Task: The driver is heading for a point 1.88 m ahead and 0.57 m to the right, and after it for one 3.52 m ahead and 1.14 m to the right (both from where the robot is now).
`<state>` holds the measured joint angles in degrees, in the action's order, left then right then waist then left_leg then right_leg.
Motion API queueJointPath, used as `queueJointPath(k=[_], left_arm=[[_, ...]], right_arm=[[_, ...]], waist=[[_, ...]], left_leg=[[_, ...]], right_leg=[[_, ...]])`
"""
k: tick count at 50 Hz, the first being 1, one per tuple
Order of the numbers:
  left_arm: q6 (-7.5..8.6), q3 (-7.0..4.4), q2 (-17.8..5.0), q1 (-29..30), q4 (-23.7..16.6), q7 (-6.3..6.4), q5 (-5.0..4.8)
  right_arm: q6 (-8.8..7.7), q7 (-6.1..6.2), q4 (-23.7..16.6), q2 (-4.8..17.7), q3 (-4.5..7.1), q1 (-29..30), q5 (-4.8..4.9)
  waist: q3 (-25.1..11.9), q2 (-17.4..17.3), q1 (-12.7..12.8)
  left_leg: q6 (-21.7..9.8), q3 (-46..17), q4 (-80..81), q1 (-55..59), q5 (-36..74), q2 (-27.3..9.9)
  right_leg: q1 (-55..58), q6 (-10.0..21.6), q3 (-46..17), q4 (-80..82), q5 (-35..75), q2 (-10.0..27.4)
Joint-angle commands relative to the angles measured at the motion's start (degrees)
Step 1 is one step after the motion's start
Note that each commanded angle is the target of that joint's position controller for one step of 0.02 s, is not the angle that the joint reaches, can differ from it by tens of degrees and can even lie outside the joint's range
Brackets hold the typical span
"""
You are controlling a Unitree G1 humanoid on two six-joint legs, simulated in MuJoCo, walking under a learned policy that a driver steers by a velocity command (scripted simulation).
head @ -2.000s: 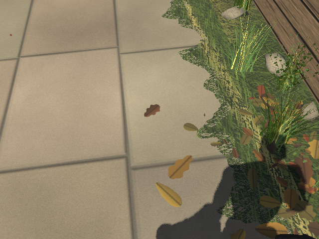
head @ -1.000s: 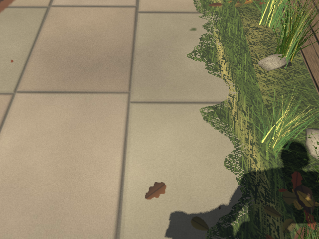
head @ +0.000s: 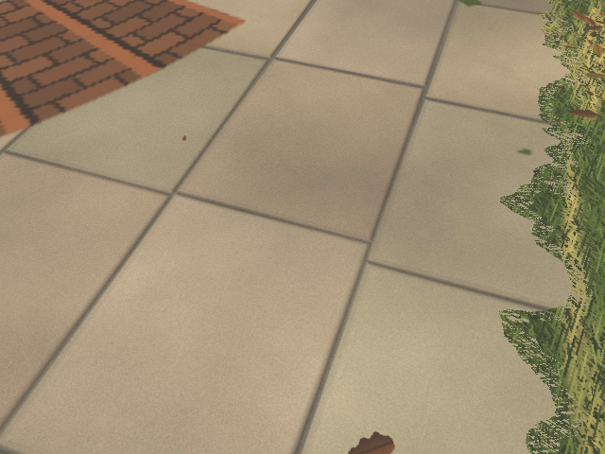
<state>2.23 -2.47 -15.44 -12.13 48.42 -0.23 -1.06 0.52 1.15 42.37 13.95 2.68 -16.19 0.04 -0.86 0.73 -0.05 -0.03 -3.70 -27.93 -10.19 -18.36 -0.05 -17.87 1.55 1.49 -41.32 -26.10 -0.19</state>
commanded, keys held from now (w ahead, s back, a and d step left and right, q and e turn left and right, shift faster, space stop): e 0.66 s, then no key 0.34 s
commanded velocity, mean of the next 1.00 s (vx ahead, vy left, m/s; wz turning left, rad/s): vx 0.05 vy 0.00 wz -0.36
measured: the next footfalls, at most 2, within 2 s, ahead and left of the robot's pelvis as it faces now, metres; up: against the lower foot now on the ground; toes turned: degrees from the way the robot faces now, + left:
left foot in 0.52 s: +0.18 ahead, +0.10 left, +0.00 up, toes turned -20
right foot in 0.90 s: +0.07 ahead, -0.14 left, +0.00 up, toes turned -24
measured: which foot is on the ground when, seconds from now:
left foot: down 0.00-0.10, up 0.12-0.50, down 0.52-0.90, up 0.92-1.00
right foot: down 0.00-0.52, up 0.54-0.88, down 0.90-1.00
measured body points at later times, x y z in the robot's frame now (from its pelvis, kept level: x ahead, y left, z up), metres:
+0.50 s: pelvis +0.07 +0.00 +0.00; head +0.10 -0.02 +0.45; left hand +0.23 +0.27 -0.10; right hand +0.19 -0.31 -0.09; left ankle +0.14 +0.12 -0.73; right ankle +0.02 -0.10 -0.74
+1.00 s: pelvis +0.07 -0.03 +0.00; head +0.09 -0.06 +0.45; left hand +0.33 +0.14 -0.09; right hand +0.07 -0.34 -0.12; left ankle +0.13 +0.11 -0.71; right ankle +0.03 -0.12 -0.74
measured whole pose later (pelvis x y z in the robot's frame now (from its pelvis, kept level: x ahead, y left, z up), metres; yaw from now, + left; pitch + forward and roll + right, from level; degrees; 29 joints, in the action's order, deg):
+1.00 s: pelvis +0.07 -0.03 +0.00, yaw -25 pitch +0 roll +1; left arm -1.7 -1.7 -14.5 -9.5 39.3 -0.1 1.5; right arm 0.7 1.1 43.0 17.4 2.9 -10.3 -0.3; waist 2.5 -2.5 -1.3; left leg 3.0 0.3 -41.2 -19.3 -27.5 -3.2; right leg -14.1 2.1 -0.7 -29.3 -15.7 -1.3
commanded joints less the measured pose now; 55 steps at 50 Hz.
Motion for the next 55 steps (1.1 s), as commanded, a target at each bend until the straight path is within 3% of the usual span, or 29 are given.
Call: queueJointPath(k=[1,4,5,6,7,8,9,11,14,17,22,25,26,27,28,29,30,32,34,38,41,44,45,46,47,48,49,51,55], left_arm=[[2.39,-1.22,-4.56,5.61,-5.24,-0.84,-0.68],[1.7,-1.56,-4.73,-0.77,-1.77,-1.65,1.14],[1.17,-2.21,-7.6,-2.06,-2.19,-1.48,0.93],[0.45,-3.4,-13.3,-2.72,-2.89,-1.17,0.29],[0.44,-3.18,-12.97,-5.83,-3.06,-1.28,1.03],[0.92,-2.85,-12.18,-5.29,-3.17,-1.21,1.09],[1.2,-2.92,-12.04,-3.81,-3.82,-0.98,0.85],[0.79,-3.03,-12.06,-0.67,-5.36,-0.04,0.44],[-0.92,-3.16,-11.6,0.3,-6.25,1.32,0.53],[-2.18,-3.7,-12.36,0.3,-7.14,2.02,-0.08],[-3.74,-4.15,-12.9,1.8,-8.78,2.12,-0.27],[-4.18,-3.78,-11.77,5.01,-10.34,2.33,-0.98],[-4.06,-3.25,-9.98,3.87,-10.67,2.45,-0.63],[-3.9,-2.25,-6.34,0.51,-10.74,2.3,0.8],[-3.49,-2.77,-7.76,-1.36,-12.26,2.19,0.36],[-3.36,-3.98,-11.94,-3.78,-10.79,2.15,0.42],[-3.76,-4.94,-14.02,-2.85,-9.73,2.07,-0.27],[-5.11,-5.0,-12.45,-2.28,-9.23,2.31,-0.22],[-5.34,-4.07,-9.4,-0.22,-10.7,1.8,-0.38],[-4.78,-2.45,-6.37,3.02,-13.18,1.12,0.4],[-4.75,-2.18,-6.82,2.89,-13.41,0.55,0.47],[-4.75,-2.32,-6.67,-1.4,-11.58,-0.04,0.71],[-4.75,-2.49,-8.13,-1.59,-11.8,0.14,1.07],[-4.81,-3.03,-12.28,-2.64,-12.68,0.91,1.57],[-4.25,-2.39,-11.62,0.6,-12.84,0.6,2.88],[-3.23,-1.77,-9.09,2.58,-13.67,0.25,3.29],[-2.32,-1.2,-7.54,3.48,-12.76,0.21,3.43],[-1.35,-1.32,-8.0,5.39,-11.99,0.33,2.21],[-1.49,-0.81,-6.24,6.14,-10.44,0.59,1.88]], right_arm=[[-1.72,0.66,-2.94,9.88,2.58,1.9,0.51],[-1.18,0.97,-3.54,9.5,2.6,4.48,0.21],[-1.16,1.27,-4.18,7.63,2.13,4.3,-0.65],[-1.32,1.89,-6.15,5.17,1.55,3.73,-1.91],[-1.4,2.39,-7.12,6.24,1.64,5.34,-1.02],[-1.51,2.41,-7.0,8.35,2.34,4.89,0.28],[-1.59,2.24,-6.24,8.96,2.6,4.61,0.56],[-1.63,2.26,-5.99,9.26,3.03,5.59,0.02],[-1.56,2.01,-5.95,6.9,2.59,5.61,0.02],[-1.44,1.79,-6.6,6.18,2.22,8.14,0.19],[-2.06,0.61,-7.37,7.71,2.6,10.42,0.62],[-3.13,-0.02,-6.35,8.68,3.33,7.19,0.65],[-3.36,0.19,-6.28,10.68,3.93,6.08,0.1],[-3.05,0.74,-7.22,14.29,4.49,5.28,-0.9],[-2.6,0.32,-6.88,15.4,4.6,5.31,-2.65],[-2.71,0.13,-7.77,12.75,3.96,6.47,-2.12],[-2.83,0.13,-8.18,9.82,3.13,8.62,-1.7],[-2.48,0.36,-8.31,8.82,2.72,11.52,-0.71],[-2.0,0.82,-7.57,9.31,2.71,10.29,-1.04],[-1.32,0.83,-6.4,11.16,3.27,8.77,-0.74],[-0.92,0.11,-5.69,12.53,3.47,8.75,0.1],[-0.67,-0.23,-4.53,11.7,2.71,9.35,1.45],[-0.99,-0.41,-3.02,9.84,1.96,6.15,1.29],[-1.43,-0.9,-3.48,5.96,0.54,4.48,-1.3],[-1.38,-0.39,-5.41,5.49,0.38,7.24,-1.43],[-0.93,0.19,-5.06,9.34,1.28,9.62,-0.75],[-0.65,0.28,-4.44,9.98,1.78,9.39,-0.22],[0.16,0.85,-2.3,10.15,2.36,7.0,-0.53],[0.08,0.52,-0.58,6.83,1.36,5.71,0.06]], waist=[[7.45,-12.17,-0.4],[-0.23,-8.25,2.65],[-1.2,-2.26,2.39],[-1.89,11.22,0.77],[-2.07,15.28,3.72],[0.5,10.89,2.91],[1.03,7.67,2.29],[0.65,3.58,1.39],[-1.89,4.78,0.31],[-2.52,5.65,0.89],[-2.35,7.62,1.29],[-2.35,7.91,-1.5],[-3.5,5.72,-1.21],[-6.62,-6.61,0.66],[-5.49,-17.13,2.44],[-5.1,-12.58,2.2],[-3.22,-8.87,2.1],[-1.36,-7.7,2.2],[-0.86,-9.14,0.92],[-4.11,-10.02,-0.85],[-4.87,-10.98,-1.26],[-4.03,-9.75,1.56],[-4.09,-7.02,1.34],[-6.89,5.76,-0.64],[-4.69,14.03,-0.67],[-2.38,10.22,1.26],[-1.44,9.84,0.63],[-0.57,8.59,-0.1],[-2.18,6.8,-0.4]], left_leg=[[-10.08,-16.88,14.88,1.39,-7.09,-14.01],[-5.31,-5.68,6.04,-2.73,11.4,-8.59],[-2.1,-1.14,-2.01,-5.18,9.67,-4.91],[2.74,5.68,-13.98,-13.21,-3.38,2.35],[4.0,2.01,-24.43,-20.28,-19.78,3.18],[3.87,-0.22,-33.16,-25.84,-21.27,1.47],[3.46,-0.86,-36.83,-28.18,-18.06,0.2],[3.35,-1.43,-35.18,-28.04,-10.4,-1.9],[4.76,0.11,-27.72,-21.6,-4.21,-0.41],[5.65,0.14,-18.99,-18.22,-0.47,1.07],[5.25,-0.43,-9.45,-11.83,1.61,3.02],[3.21,0.18,5.57,-3.96,11.26,2.82],[1.25,-2.72,8.03,2.04,17.06,-1.97],[-3.7,-14.13,8.13,9.14,29.58,-14.76],[-13.64,-27.83,9.09,9.2,35.93,-23.36],[-16.44,-27.13,9.87,7.96,30.97,-24.2],[-14.25,-19.68,9.14,5.96,27.18,-20.23],[-11.43,-11.17,9.28,3.38,22.49,-15.32],[-11.94,-6.11,10.28,1.46,24.48,-12.87],[-13.72,-3.78,8.81,4.41,29.42,-14.41],[-13.88,-3.68,7.86,3.6,30.3,-15.4],[-10.52,-2.17,3.98,-0.43,24.38,-13.74],[-6.32,-0.54,1.8,-4.69,18.14,-11.75],[-0.41,4.82,-8.99,-11.7,2.36,-6.6],[2.37,4.65,-11.07,-14.41,-14.76,-3.05],[3.46,2.48,-16.92,-13.92,-15.6,-4.04],[3.69,1.5,-19.64,-14.54,-13.99,-3.99],[4.71,0.47,-21.53,-15.49,-10.3,-4.37],[5.58,1.89,-15.93,-9.51,-6.3,-3.76]], right_leg=[[-10.26,3.07,-1.05,3.12,-1.43,2.19],[9.01,1.87,1.7,13.57,17.96,-1.53],[12.21,2.92,-5.02,15.36,26.26,3.08],[15.26,9.0,-19.43,18.81,30.81,11.48],[16.92,16.93,-33.68,24.1,29.85,18.94],[17.73,18.44,-34.37,24.36,28.74,20.17],[17.8,16.9,-31.02,23.21,30.28,18.41],[16.03,13.87,-24.98,22.46,38.09,15.74],[13.0,12.4,-18.81,22.23,43.86,11.26],[11.27,11.84,-18.52,21.3,41.16,9.97],[7.94,10.6,-23.22,19.12,36.3,9.28],[7.14,7.17,-26.29,15.08,30.62,6.62],[3.9,4.6,-25.34,11.65,23.39,4.25],[-2.31,1.29,-17.71,-1.23,3.81,-1.69],[-13.18,-1.51,-11.01,-11.95,-15.08,-7.32],[-15.05,-3.52,-11.41,-22.37,-13.14,-3.14],[-15.85,-4.63,-10.55,-26.36,-8.59,-1.72],[-16.17,-6.77,-8.8,-27.97,-2.14,-0.09],[-14.34,-7.81,-5.91,-24.96,0.91,0.0],[-8.97,-7.27,-3.99,-11.68,-0.13,1.13],[-2.83,-5.91,-1.69,-2.06,1.86,0.65],[7.78,-2.54,0.76,16.65,15.04,-1.1],[14.09,-0.81,-2.66,21.34,21.58,0.76],[21.42,2.66,-17.13,22.07,36.47,12.83],[12.17,12.21,-23.38,22.55,35.3,20.23],[9.4,14.43,-22.82,24.15,29.95,18.48],[8.91,13.08,-20.22,24.28,28.67,16.35],[9.82,10.66,-17.13,23.21,31.33,13.93],[9.66,10.15,-12.07,20.29,40.85,11.01]])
